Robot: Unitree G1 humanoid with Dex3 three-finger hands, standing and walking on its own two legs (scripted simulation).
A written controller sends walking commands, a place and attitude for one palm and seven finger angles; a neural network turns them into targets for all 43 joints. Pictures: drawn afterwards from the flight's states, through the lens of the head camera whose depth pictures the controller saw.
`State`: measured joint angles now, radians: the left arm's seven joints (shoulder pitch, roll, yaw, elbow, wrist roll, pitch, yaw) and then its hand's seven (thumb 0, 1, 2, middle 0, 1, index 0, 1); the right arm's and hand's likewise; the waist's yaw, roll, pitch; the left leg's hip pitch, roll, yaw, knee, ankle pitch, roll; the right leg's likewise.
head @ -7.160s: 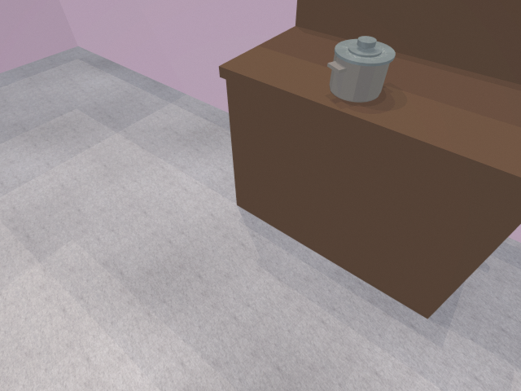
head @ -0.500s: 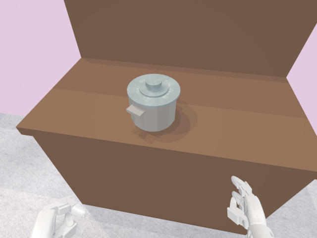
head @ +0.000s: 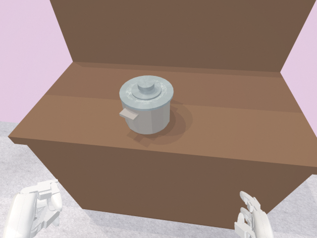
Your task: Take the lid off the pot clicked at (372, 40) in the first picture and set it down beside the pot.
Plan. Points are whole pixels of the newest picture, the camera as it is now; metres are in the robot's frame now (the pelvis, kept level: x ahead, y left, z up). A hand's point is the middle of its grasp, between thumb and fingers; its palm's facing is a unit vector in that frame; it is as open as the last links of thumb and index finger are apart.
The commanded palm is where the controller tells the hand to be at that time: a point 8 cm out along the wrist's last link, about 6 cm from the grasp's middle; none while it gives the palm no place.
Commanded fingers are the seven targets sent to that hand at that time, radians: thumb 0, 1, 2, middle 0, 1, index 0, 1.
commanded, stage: raise the hand higher, near the body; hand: left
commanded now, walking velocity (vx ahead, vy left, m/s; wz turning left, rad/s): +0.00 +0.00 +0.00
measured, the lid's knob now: (145, 84) +0.51 +0.10 +0.13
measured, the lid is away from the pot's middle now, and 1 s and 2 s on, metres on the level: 0.00 0.00 0.00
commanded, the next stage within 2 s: reach forward and open the fingers in 0.42 s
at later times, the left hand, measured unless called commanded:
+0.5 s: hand (48, 182) +0.18 +0.24 +0.13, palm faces +0.36 -0.83 -0.43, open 3.1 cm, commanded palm +0.13 +0.27 +0.16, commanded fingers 0.00 0.90 0.90 -1.30 -1.50 -1.30 -1.50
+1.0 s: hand (35, 174) +0.19 +0.27 +0.14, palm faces -0.22 -0.01 -0.98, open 4.0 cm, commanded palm +0.18 +0.27 +0.20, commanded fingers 0.00 0.11 1.35 -1.03 -0.61 -1.03 -0.61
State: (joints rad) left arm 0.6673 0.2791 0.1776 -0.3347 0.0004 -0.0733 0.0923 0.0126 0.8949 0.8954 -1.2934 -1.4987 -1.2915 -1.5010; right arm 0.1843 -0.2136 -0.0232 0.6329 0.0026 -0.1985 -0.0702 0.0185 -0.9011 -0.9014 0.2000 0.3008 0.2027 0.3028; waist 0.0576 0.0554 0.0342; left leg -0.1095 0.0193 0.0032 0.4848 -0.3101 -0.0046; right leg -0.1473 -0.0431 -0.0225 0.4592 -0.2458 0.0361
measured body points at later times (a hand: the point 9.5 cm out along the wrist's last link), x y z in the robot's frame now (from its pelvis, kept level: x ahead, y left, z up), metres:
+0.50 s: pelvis +0.01 +0.00 +0.00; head +0.00 -0.02 +0.45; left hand +0.15 +0.28 +0.16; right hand +0.21 -0.20 -0.08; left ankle -0.03 +0.12 -0.74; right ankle +0.00 -0.14 -0.74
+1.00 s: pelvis -0.01 +0.00 +0.00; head +0.00 -0.06 +0.45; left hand +0.20 +0.27 +0.19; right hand +0.22 -0.22 -0.09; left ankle -0.03 +0.12 -0.74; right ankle +0.00 -0.14 -0.74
